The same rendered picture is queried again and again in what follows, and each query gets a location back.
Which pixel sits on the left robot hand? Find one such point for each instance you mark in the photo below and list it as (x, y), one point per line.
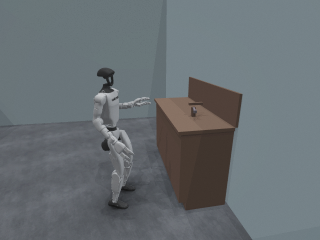
(138, 102)

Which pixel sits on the right robot hand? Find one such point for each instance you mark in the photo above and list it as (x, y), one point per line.
(119, 147)

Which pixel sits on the robot torso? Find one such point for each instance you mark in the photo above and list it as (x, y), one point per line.
(110, 112)

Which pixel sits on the counter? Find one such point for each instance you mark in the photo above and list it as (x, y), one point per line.
(196, 148)

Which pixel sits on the robot left forearm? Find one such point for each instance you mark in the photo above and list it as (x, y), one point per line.
(126, 105)

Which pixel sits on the robot right forearm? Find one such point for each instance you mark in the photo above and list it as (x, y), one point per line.
(105, 132)

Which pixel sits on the robot right upper arm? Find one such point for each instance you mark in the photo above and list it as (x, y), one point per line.
(99, 101)

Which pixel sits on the right robot foot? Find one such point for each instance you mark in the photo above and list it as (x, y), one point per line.
(119, 204)

